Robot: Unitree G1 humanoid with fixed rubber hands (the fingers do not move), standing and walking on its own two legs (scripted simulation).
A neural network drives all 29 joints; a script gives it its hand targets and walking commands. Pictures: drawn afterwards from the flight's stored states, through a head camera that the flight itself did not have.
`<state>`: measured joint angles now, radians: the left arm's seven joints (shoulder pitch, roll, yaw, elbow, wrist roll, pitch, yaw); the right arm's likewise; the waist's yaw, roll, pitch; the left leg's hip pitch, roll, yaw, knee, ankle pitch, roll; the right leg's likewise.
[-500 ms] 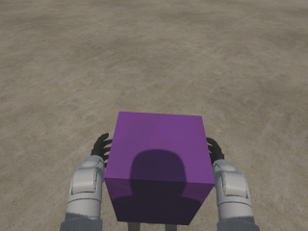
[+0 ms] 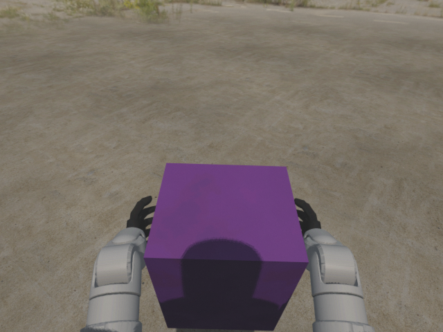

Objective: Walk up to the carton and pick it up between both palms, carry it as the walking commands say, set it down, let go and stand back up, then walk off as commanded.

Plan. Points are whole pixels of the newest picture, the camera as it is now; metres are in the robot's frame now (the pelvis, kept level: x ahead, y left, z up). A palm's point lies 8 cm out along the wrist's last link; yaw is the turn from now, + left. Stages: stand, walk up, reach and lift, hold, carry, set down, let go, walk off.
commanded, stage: carry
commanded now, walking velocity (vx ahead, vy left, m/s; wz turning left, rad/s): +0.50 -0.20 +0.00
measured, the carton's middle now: (223, 252) +0.28 +0.01 +0.02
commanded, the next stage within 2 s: none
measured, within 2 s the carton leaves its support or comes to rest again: neither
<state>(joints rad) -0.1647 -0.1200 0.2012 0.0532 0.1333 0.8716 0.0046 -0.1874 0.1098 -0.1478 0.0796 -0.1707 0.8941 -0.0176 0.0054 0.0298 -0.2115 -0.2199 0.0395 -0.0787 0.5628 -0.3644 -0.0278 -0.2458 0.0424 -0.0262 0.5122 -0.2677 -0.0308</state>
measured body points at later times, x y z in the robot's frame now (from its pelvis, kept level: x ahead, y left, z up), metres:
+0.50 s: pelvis +0.21 -0.05 +0.01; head +0.18 -0.05 +0.45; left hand +0.48 +0.11 +0.09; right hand +0.48 -0.21 +0.09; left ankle +0.09 +0.07 -0.73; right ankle +0.32 -0.19 -0.72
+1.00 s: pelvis +0.51 -0.11 -0.01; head +0.47 -0.10 +0.44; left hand +0.76 +0.07 +0.07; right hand +0.79 -0.24 +0.08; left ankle +0.57 -0.04 -0.73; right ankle +0.38 -0.20 -0.72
